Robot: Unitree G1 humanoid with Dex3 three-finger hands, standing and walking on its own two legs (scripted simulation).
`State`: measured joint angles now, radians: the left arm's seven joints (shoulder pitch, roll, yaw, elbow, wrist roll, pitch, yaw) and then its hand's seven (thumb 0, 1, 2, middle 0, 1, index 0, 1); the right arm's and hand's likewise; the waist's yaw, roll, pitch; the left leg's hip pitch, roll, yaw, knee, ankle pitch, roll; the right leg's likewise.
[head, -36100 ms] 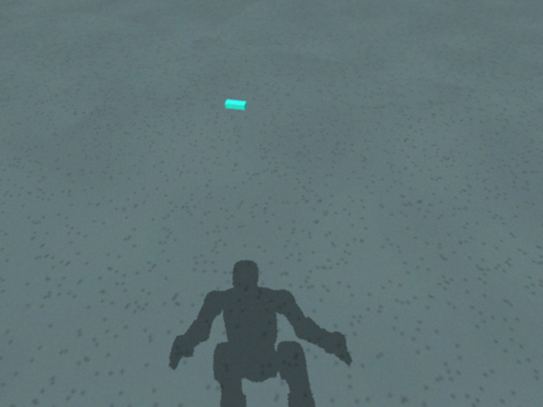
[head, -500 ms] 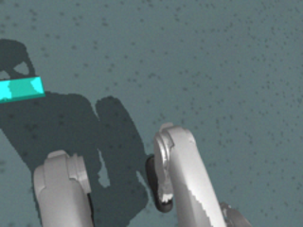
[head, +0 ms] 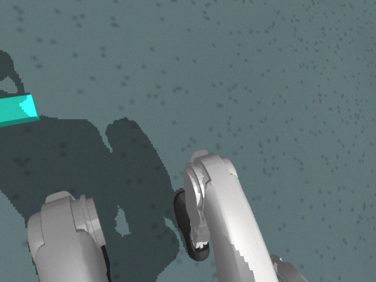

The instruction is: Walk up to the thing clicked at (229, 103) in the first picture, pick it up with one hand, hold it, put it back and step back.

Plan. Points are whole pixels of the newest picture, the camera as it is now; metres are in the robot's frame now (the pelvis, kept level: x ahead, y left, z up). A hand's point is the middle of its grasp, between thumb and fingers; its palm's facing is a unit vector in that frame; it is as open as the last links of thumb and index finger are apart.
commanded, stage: rise first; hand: left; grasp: from above
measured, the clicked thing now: (1, 112) +0.52 +0.29 -0.30
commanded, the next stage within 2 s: approach in 0.76 s
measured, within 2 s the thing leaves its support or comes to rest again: neither
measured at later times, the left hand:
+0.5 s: hand out of the picture +0.48 +0.32 -0.19, palm faces -0.46 -0.09 -0.89, open 14.0 cm
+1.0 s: hand out of the picture +0.48 +0.32 -0.18, palm faces -0.46 -0.08 -0.88, open 13.8 cm
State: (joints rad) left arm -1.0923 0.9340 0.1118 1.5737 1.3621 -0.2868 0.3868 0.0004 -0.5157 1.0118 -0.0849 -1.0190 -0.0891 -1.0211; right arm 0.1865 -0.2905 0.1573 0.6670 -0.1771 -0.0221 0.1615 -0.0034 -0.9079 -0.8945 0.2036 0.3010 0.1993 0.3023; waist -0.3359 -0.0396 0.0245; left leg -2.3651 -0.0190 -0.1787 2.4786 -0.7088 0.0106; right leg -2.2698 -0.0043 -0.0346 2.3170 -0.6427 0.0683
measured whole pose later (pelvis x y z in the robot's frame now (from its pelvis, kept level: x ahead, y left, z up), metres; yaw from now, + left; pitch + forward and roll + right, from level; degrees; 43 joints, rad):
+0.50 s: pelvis +0.00 +0.00 +0.00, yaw +0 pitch +34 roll -13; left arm -1.08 0.93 0.11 1.55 1.35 -0.27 0.39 0.00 -0.51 1.01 -0.09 -1.01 -0.09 -1.01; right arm 0.18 -0.29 0.16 0.66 -0.18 -0.04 0.17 0.00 -0.91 -0.89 0.20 0.30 0.20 0.30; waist -0.33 -0.04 0.02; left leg -2.37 -0.02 -0.18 2.49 -0.72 0.01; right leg -2.27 0.00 -0.04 2.32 -0.65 0.07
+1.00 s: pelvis +0.00 +0.00 +0.00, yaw +1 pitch +33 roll -12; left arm -1.10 0.90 0.07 1.53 1.33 -0.26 0.34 0.00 -0.48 0.98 -0.13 -1.00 -0.13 -1.00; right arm 0.19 -0.30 0.15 0.65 -0.16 -0.03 0.17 0.00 -0.91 -0.89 0.20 0.30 0.20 0.30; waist -0.33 -0.03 0.02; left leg -2.36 -0.02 -0.18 2.47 -0.70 0.00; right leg -2.28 -0.01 -0.03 2.32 -0.64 0.07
